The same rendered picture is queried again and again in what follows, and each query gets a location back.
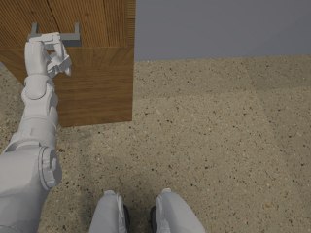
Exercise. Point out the cabinet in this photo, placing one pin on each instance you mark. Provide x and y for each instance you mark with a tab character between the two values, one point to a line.
100	88

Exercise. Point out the right robot thigh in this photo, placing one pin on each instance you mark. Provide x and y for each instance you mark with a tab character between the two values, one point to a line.
180	217

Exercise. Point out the robot right shin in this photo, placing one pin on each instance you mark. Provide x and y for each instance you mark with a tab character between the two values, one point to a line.
162	225

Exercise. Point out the handle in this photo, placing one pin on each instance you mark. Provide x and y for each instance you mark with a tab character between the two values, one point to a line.
68	39

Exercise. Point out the robot left hand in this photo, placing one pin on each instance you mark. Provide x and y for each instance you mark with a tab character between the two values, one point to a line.
39	62

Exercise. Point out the robot left forearm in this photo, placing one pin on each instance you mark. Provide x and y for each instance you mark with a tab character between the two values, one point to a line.
39	121

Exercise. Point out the drawer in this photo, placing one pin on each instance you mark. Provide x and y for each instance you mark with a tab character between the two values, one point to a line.
102	22

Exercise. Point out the left robot upper arm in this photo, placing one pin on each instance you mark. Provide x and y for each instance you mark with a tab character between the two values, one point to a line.
26	179

